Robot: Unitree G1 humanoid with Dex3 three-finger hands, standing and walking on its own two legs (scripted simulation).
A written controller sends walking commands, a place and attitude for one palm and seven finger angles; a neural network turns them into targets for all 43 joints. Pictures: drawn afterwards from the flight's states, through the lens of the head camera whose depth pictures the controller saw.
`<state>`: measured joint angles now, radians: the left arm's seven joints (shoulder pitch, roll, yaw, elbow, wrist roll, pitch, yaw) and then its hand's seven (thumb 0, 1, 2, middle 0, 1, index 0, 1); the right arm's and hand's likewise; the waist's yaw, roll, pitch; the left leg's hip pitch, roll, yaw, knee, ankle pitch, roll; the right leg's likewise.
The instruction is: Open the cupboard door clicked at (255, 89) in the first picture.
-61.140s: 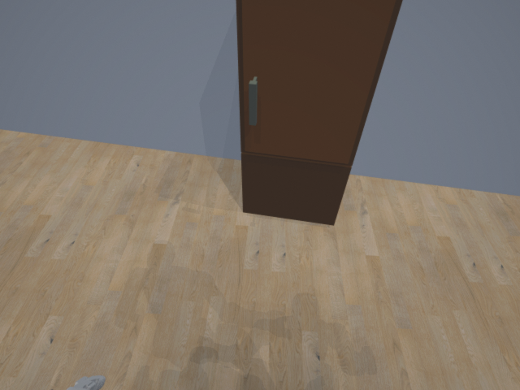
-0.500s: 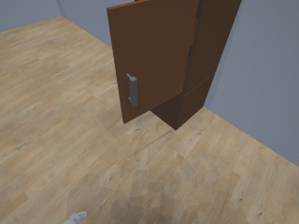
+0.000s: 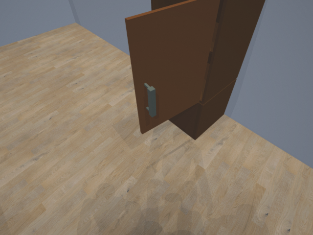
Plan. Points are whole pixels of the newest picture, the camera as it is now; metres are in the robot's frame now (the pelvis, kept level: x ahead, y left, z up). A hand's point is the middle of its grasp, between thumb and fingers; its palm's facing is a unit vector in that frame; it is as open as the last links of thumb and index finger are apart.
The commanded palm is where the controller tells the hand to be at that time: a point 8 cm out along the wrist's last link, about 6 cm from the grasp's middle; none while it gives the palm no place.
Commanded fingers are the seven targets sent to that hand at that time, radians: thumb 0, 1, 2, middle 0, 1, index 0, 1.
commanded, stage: let the arm hang, fingers relaxed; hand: left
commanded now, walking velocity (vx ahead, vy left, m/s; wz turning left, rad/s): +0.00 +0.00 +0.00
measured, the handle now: (149, 100) +0.67 +0.08 -0.10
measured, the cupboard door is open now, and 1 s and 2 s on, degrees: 82 82 82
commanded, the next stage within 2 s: look to check the result in 0.32 s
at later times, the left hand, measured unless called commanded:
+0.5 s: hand out of the picture +0.09 +0.20 -0.16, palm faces -0.01 -0.96 -0.27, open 7.4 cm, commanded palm none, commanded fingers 0.00 0.90 0.90 -0.20 -0.30 -0.20 -0.30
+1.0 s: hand out of the picture +0.10 +0.19 -0.16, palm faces -0.01 -0.96 -0.29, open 7.4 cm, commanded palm none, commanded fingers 0.00 0.90 0.90 -0.20 -0.30 -0.20 -0.30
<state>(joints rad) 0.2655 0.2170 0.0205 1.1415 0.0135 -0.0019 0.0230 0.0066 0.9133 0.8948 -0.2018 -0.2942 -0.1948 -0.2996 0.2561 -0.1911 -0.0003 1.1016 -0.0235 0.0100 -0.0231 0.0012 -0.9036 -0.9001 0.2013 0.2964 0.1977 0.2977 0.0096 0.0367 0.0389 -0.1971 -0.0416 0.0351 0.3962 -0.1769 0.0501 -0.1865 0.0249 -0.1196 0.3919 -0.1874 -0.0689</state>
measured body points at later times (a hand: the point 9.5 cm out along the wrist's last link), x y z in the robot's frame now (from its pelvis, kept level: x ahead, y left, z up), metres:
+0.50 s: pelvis +0.03 -0.01 +0.00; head +0.05 -0.02 +0.45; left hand +0.09 +0.25 -0.14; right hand +0.07 -0.26 -0.16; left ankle +0.03 +0.09 -0.74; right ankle +0.02 -0.07 -0.74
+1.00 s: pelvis +0.05 -0.02 +0.00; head +0.07 -0.04 +0.45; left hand +0.10 +0.24 -0.14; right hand +0.09 -0.28 -0.15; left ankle +0.03 +0.09 -0.74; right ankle +0.02 -0.07 -0.74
